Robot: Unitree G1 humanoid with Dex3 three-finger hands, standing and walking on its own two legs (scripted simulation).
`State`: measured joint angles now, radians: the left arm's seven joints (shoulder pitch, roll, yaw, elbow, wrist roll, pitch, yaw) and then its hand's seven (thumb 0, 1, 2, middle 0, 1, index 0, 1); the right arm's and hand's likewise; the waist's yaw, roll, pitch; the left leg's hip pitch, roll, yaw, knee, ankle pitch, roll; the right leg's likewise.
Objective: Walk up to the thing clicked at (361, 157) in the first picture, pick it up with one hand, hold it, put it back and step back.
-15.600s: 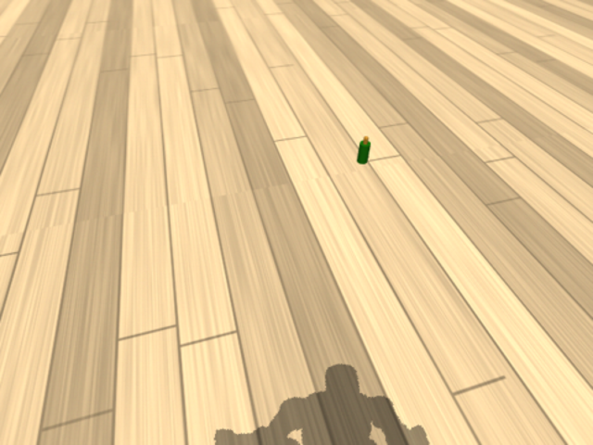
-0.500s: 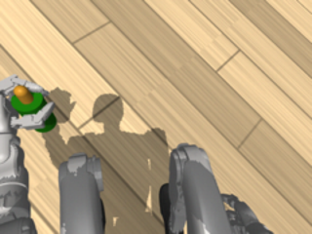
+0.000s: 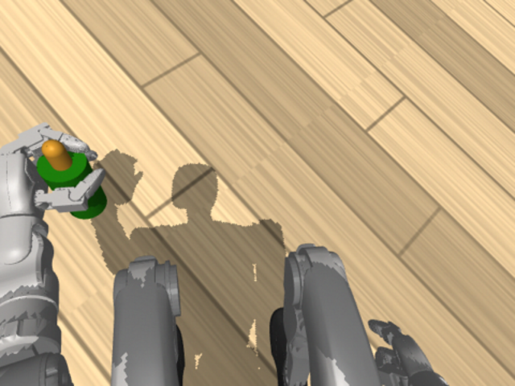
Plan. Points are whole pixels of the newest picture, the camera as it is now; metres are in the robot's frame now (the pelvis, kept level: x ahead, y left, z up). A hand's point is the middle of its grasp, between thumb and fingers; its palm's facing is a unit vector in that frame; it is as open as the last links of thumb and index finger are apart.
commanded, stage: settle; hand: left
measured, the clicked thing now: (71, 177) +0.44 +0.25 -0.06
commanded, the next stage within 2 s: lift in 0.16 s
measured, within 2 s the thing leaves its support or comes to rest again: neither
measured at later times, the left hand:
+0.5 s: hand (80, 171) +0.43 +0.23 -0.02, palm faces +0.13 -0.99 -0.06, open 6.6 cm
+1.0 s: hand (16, 139) +0.40 +0.23 +0.12, palm faces +0.15 -0.99 -0.08, open 6.6 cm
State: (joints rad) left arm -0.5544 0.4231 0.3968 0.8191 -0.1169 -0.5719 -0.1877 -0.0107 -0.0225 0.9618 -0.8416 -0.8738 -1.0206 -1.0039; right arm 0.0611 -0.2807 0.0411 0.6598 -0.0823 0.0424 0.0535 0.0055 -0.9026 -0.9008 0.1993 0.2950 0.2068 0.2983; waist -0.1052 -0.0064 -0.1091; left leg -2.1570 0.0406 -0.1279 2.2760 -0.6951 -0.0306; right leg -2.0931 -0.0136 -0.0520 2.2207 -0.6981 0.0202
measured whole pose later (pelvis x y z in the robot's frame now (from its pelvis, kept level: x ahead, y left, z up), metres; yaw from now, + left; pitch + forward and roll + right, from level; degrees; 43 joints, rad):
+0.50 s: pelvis +0.00 -0.01 +0.01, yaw +1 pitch +32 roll -4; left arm -0.55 0.37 0.40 0.84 -0.13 -0.58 -0.21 -0.01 -0.02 0.96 -0.84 -0.88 -1.02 -1.01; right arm 0.10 -0.28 0.02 0.68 -0.07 0.03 0.04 0.01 -0.92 -0.90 0.20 0.29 0.21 0.30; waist -0.11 0.00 -0.13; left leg -2.11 0.04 -0.11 2.23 -0.68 -0.04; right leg -2.07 -0.01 -0.04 2.19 -0.69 0.01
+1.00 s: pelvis +0.02 +0.00 +0.12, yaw +2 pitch +33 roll -4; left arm -0.32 0.31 0.29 0.43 -0.17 -0.38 -0.13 -0.01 0.00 0.93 -0.83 -0.89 -1.01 -1.01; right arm 0.10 -0.26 -0.01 0.60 0.01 0.00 -0.01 0.01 -0.91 -0.90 0.20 0.29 0.21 0.30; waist -0.05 0.03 -0.18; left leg -1.81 0.05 -0.07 1.91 -0.67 -0.02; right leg -1.76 -0.02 -0.04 1.87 -0.68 0.02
